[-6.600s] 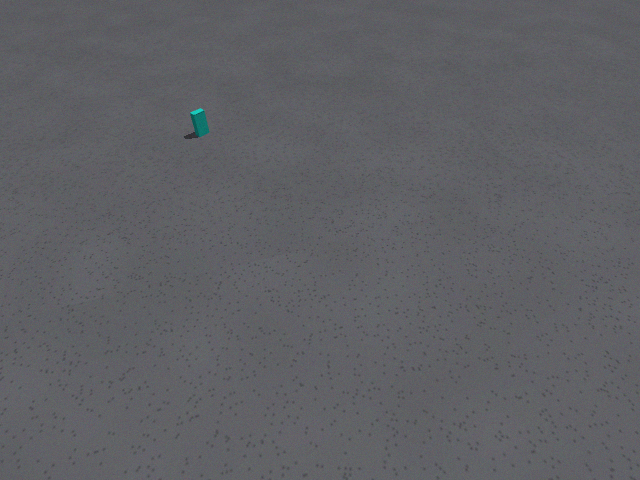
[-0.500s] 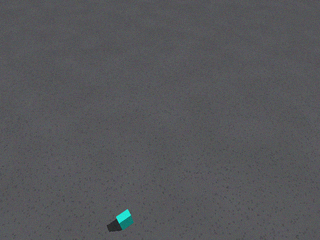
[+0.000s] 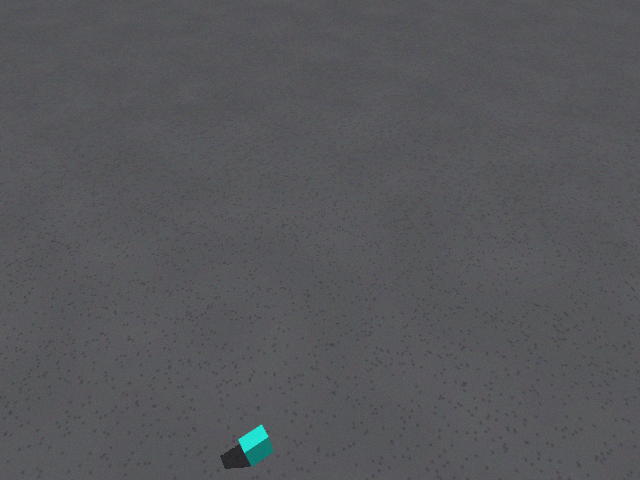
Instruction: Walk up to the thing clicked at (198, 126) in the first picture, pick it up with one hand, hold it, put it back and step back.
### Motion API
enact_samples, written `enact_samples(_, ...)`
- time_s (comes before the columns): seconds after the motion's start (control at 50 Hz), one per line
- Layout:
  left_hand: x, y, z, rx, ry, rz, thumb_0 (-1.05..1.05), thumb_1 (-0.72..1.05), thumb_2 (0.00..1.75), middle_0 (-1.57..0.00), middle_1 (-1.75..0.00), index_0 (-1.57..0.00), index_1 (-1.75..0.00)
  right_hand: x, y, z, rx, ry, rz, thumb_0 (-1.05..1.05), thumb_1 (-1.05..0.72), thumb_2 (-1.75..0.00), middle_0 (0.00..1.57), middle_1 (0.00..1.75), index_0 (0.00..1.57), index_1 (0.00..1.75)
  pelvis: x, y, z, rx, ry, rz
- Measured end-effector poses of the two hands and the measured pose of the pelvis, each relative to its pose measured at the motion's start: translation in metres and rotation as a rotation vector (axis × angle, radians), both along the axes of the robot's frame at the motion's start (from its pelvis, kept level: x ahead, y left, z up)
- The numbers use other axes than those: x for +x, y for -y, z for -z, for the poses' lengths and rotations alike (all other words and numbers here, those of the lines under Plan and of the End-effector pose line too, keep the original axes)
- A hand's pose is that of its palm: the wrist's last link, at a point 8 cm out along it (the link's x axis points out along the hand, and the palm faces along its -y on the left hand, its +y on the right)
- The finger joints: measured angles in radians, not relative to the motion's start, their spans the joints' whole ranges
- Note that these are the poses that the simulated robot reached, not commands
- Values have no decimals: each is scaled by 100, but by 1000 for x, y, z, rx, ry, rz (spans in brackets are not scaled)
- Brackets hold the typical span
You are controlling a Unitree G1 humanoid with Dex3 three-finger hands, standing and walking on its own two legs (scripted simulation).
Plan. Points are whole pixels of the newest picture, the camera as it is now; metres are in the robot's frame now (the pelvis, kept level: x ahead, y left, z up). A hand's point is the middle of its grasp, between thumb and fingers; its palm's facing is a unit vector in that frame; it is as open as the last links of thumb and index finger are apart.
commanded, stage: walk up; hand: left
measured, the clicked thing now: (256, 446) +0.37 +0.21 -0.71
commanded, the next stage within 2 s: stand in 0.56 s
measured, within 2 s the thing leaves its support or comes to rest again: neither
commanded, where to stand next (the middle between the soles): +0.05 +0.01 m, yaw +0 degrees
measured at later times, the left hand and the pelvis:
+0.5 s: hand out of the picture +0.08 +0.25 -0.16, palm faces -0.01 -0.95 -0.32, open 7.4 cm; pelvis +0.00 +0.00 +0.00, yaw +0 degrees
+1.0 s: hand out of the picture +0.08 +0.25 -0.16, palm faces -0.03 -0.94 -0.34, open 7.4 cm; pelvis +0.00 +0.00 +0.00, yaw +0 degrees
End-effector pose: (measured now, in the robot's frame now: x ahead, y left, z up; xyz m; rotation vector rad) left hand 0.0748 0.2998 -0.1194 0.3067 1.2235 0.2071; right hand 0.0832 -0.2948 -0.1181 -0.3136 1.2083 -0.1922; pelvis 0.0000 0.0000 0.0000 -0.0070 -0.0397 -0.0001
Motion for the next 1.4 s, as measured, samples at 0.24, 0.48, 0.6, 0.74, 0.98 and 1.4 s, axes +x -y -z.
enact_samples(0.24,-5,1,3,-10,-10,-9,1,90,89,-20,-30,-20,-30,-10,-1,0,-4,-24,12,1,-90,-90,20,30,20,30,1,-1,0,0,2,-2)
enact_samples(0.48,2,2,3,-19,7,1,1,90,89,-20,-30,-20,-30,-14,-1,-1,-11,-28,14,1,-90,-90,20,30,20,30,1,-3,-1,-1,-2,-3)
enact_samples(0.6,3,1,3,-14,5,4,1,90,89,-20,-30,-20,-30,-13,-2,-1,-9,-30,18,1,-90,-90,20,30,20,30,4,-3,-1,-1,-3,-3)
enact_samples(0.74,4,1,2,-8,2,16,1,90,89,-20,-30,-20,-30,-8,-3,-2,-8,-19,16,1,-90,-90,20,30,20,30,1,-3,-2,1,-5,0)
enact_samples(0.98,-1,3,-1,-5,1,20,1,90,89,-20,-30,-20,-30,-10,0,-1,-2,-18,10,1,-90,-90,20,30,20,30,-2,0,-2,5,-5,-1)
enact_samples(1.4,-8,9,0,2,-24,17,1,90,89,-20,-30,-20,-30,-17,8,2,1,-50,16,1,-90,-90,20,30,20,30,1,7,-2,6,-9,-3)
